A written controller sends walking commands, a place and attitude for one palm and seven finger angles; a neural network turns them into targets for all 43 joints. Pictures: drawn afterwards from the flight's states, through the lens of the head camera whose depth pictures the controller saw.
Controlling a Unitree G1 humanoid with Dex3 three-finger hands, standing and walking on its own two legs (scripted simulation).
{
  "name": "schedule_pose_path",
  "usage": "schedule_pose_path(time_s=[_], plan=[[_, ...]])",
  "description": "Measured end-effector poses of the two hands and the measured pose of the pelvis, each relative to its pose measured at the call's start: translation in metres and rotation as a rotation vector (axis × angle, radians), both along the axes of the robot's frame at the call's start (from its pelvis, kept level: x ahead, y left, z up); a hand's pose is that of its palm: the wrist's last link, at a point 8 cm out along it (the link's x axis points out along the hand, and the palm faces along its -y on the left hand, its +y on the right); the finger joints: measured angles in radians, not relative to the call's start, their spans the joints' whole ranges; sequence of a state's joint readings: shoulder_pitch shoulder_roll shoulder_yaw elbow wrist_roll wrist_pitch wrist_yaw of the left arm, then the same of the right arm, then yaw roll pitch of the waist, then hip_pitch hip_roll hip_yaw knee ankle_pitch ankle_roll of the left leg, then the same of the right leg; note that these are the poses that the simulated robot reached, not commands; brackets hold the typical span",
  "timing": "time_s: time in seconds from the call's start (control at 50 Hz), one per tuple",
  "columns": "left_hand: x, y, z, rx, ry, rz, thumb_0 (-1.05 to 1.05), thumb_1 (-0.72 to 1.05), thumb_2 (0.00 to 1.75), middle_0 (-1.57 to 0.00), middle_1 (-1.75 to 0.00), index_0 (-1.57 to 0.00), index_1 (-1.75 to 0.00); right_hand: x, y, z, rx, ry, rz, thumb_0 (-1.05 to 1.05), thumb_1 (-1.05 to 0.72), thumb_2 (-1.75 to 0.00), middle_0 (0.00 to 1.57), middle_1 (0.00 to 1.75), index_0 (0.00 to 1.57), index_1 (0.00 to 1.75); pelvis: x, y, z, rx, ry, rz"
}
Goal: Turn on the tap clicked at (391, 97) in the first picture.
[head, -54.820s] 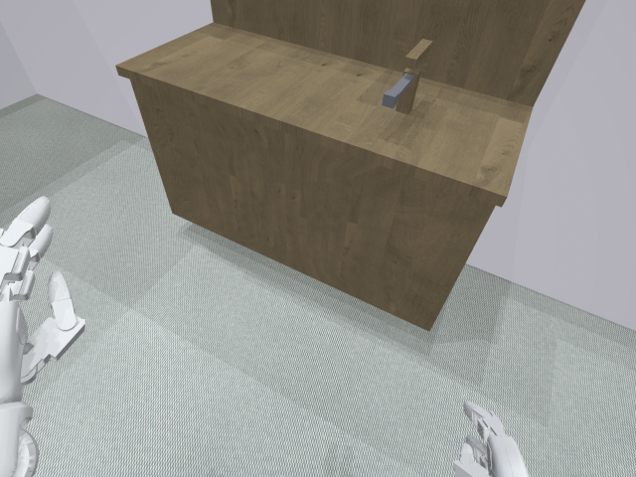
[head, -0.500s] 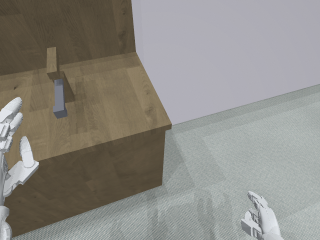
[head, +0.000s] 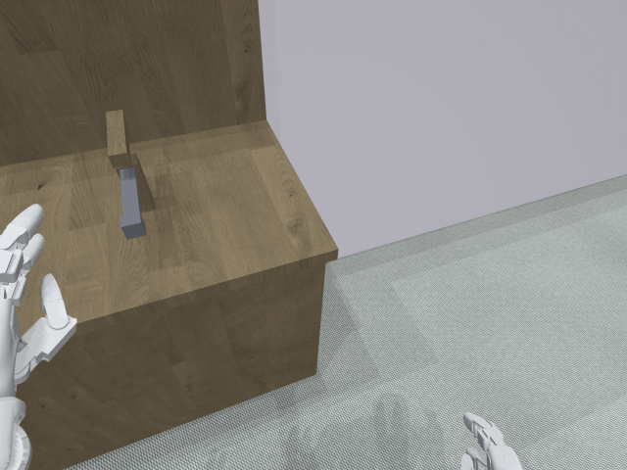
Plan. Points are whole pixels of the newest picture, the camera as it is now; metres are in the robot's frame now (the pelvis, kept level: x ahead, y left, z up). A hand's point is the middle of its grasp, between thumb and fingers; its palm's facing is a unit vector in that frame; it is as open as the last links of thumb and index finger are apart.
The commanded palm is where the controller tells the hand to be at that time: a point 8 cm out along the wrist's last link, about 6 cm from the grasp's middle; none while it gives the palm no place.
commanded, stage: look again from close up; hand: left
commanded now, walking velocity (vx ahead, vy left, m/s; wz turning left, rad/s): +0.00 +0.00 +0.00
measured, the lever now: (133, 225) +0.43 +0.30 +0.05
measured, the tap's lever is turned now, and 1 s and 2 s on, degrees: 0 0 0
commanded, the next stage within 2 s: come to a stop and stand still in 0.36 s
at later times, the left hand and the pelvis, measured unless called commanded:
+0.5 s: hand (92, 279) +0.28 +0.26 +0.13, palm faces +0.36 -0.84 -0.40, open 7.4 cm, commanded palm +0.21 +0.29 +0.17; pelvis +0.05 +0.01 +0.00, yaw +0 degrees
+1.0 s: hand (54, 278) +0.26 +0.28 +0.16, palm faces +0.42 -0.85 -0.32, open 7.4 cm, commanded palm +0.20 +0.31 +0.17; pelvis +0.04 +0.03 +0.00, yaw +1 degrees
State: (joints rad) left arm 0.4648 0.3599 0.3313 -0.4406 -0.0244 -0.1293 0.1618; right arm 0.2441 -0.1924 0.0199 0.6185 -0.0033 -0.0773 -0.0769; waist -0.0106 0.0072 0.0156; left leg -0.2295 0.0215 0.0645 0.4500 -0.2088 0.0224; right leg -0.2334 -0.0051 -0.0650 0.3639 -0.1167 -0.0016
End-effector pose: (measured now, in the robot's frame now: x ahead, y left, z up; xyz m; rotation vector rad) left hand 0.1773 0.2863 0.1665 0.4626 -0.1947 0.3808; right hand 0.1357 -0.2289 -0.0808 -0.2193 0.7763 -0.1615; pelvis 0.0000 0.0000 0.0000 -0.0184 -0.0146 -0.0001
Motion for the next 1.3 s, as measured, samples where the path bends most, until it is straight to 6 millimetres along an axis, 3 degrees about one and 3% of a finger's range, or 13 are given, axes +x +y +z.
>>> schedule_pose_path(time_s=[0.08,0.16,0.22,0.28,0.36,0.44,0.54,0.64,0.72,0.86,1.08,1.3], plan=[[0.001,0.002,-0.003,-0.019,0.004,0.015,0.01,0.89,0.9,-0.21,-0.3,-0.21,-0.3,0.004,-0.003,-0.001,-0.013,0.009,0.0,0.02,-0.91,-0.9,0.2,0.3,0.2,0.3,0.005,0.002,0.0,-0.001,0.0,0.001],[0.022,0.026,0.031,0.136,-0.161,0.025,0.02,0.88,0.9,-0.22,-0.3,-0.22,-0.3,0.015,0.006,-0.003,-0.019,0.0,0.109,0.02,-0.91,-0.9,0.2,0.3,0.2,0.3,0.004,-0.005,-0.006,0.002,0.003,0.057],[0.03,0.039,0.046,0.129,-0.251,0.078,0.01,0.88,0.9,-0.22,-0.3,-0.22,-0.3,0.028,0.011,-0.006,0.022,-0.021,0.153,0.02,-0.91,-0.9,0.2,0.3,0.2,0.3,0.009,-0.006,-0.008,0.0,0.009,0.038],[0.035,0.023,0.035,0.08,-0.204,0.033,0.01,0.89,0.9,-0.21,-0.3,-0.21,-0.3,0.04,0.014,-0.005,0.057,-0.049,0.139,0.02,-0.91,-0.9,0.2,0.3,0.2,0.3,0.02,-0.001,-0.006,-0.004,0.023,0.011],[0.042,-0.005,-0.001,-0.003,-0.04,-0.068,0.01,0.89,0.9,-0.2,-0.3,-0.2,-0.3,0.056,0.016,-0.003,0.052,-0.046,0.114,0.02,-0.91,-0.9,0.2,0.3,0.2,0.3,0.035,0.006,-0.003,-0.002,0.036,-0.008],[0.054,0.001,-0.022,-0.026,0.053,-0.072,0.01,0.89,0.9,-0.21,-0.3,-0.21,-0.3,0.073,0.017,0.002,0.013,-0.025,0.115,0.02,-0.91,-0.9,0.2,0.3,0.2,0.3,0.044,0.006,-0.002,0.001,0.04,-0.002],[0.069,0.021,-0.006,0.008,-0.024,-0.02,0.02,0.88,0.9,-0.22,-0.3,-0.22,-0.3,0.098,0.021,0.012,-0.024,-0.041,0.14,0.02,-0.91,-0.9,0.2,0.3,0.2,0.3,0.053,0.008,-0.002,-0.006,0.044,0.009],[0.071,0.018,0.021,0.044,-0.128,-0.054,0.02,0.89,0.9,-0.21,-0.3,-0.21,-0.3,0.12,0.029,0.022,-0.024,-0.097,0.152,0.02,-0.91,-0.9,0.2,0.3,0.2,0.3,0.06,0.016,-0.001,-0.014,0.056,0.007],[0.068,0.019,0.015,0.042,-0.081,-0.069,0.01,0.89,0.9,-0.21,-0.3,-0.21,-0.3,0.127,0.036,0.026,-0.012,-0.119,0.137,0.02,-0.91,-0.9,0.2,0.3,0.2,0.3,0.063,0.021,-0.001,-0.015,0.062,0.0],[0.057,0.036,-0.007,-0.027,0.003,0.001,0.01,0.89,0.9,-0.21,-0.3,-0.21,-0.3,0.115,0.045,0.024,-0.013,-0.092,0.139,0.02,-0.91,-0.9,0.2,0.3,0.2,0.3,0.056,0.025,0.0,-0.011,0.046,0.005],[0.029,0.03,0.013,-0.034,-0.103,-0.028,0.01,0.89,0.9,-0.21,-0.3,-0.21,-0.3,0.075,0.049,0.023,-0.007,-0.092,0.118,0.02,-0.91,-0.89,0.2,0.3,0.2,0.3,0.031,0.029,0.001,-0.01,0.009,0.004],[0.007,0.032,-0.003,-0.065,-0.046,0.025,0.01,0.89,0.9,-0.21,-0.3,-0.21,-0.3,0.033,0.037,0.014,-0.006,-0.062,0.081,0.02,-0.91,-0.9,0.2,0.3,0.2,0.3,0.01,0.028,0.001,0.002,-0.01,0.004]])
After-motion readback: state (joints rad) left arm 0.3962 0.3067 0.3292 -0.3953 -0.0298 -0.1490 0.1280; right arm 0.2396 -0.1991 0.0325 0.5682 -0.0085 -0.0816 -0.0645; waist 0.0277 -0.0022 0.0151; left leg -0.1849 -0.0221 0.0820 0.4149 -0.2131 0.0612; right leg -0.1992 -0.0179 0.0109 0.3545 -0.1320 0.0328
